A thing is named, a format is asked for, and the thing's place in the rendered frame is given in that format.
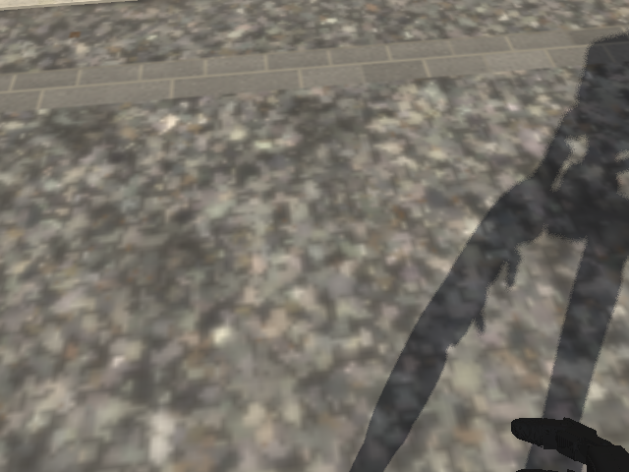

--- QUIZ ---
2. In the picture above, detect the right robot hand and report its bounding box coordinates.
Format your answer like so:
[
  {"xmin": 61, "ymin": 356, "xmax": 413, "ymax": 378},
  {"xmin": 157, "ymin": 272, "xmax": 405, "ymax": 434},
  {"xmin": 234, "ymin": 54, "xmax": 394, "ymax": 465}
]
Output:
[{"xmin": 511, "ymin": 417, "xmax": 629, "ymax": 472}]

